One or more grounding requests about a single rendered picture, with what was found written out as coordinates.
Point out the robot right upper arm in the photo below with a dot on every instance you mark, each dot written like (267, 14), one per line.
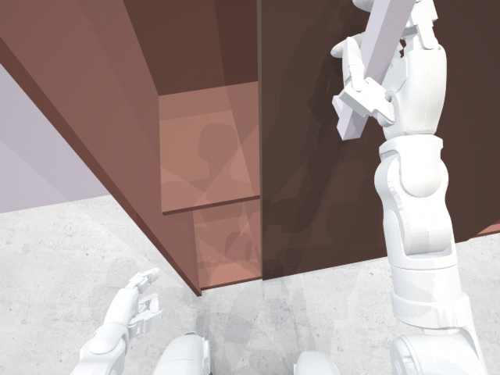
(427, 354)

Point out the left robot forearm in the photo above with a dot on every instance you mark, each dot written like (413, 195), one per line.
(105, 353)

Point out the handle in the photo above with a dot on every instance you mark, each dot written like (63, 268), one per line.
(385, 27)

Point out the left robot hand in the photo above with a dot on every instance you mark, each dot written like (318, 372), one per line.
(138, 316)

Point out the left robot thigh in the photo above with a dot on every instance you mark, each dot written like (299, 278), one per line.
(185, 355)

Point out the right robot hand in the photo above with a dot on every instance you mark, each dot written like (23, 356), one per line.
(416, 82)

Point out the robot thigh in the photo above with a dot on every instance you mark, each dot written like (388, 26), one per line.
(185, 355)
(315, 363)

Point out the right robot thigh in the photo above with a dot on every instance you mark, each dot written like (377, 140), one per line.
(315, 363)

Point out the right robot forearm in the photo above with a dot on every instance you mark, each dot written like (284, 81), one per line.
(411, 181)

